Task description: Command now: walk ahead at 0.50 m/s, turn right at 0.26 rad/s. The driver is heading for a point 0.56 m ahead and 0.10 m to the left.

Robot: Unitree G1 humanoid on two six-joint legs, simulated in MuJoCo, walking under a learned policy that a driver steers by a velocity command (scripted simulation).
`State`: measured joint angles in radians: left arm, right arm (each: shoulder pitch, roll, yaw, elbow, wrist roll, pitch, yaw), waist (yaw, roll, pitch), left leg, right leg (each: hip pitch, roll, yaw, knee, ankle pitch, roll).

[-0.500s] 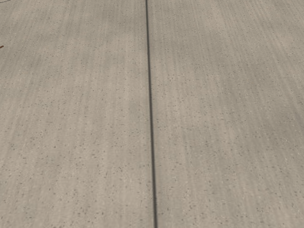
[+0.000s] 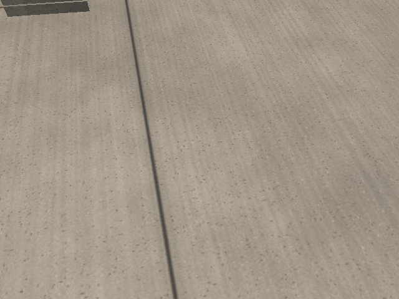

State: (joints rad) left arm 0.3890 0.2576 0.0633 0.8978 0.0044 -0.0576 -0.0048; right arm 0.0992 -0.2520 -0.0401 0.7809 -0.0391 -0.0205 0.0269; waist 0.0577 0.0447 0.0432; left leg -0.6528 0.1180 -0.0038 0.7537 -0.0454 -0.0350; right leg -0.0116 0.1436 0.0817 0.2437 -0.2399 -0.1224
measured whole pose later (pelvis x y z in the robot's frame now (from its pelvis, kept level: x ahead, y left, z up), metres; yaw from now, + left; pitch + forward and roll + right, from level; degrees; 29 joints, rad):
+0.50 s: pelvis +0.28 +0.05 +0.00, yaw -2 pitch +0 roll +1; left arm 0.15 0.25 0.03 0.84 0.04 -0.03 -0.04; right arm 0.41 -0.21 -0.04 0.95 -0.01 -0.08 0.02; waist -0.03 -0.05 0.03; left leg -0.02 -0.08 0.06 0.20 -0.19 0.08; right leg -0.62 -0.10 0.00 0.82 -0.09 -0.01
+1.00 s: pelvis +0.46 +0.00 +0.00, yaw +0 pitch -1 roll +0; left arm 0.26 0.19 0.00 0.98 0.02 -0.06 0.01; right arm 0.21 -0.21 -0.03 0.98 -0.02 0.02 -0.02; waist 0.00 0.03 0.05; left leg -0.38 0.04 -0.02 0.72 -0.32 0.00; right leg -0.24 0.04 -0.10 0.37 -0.13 -0.09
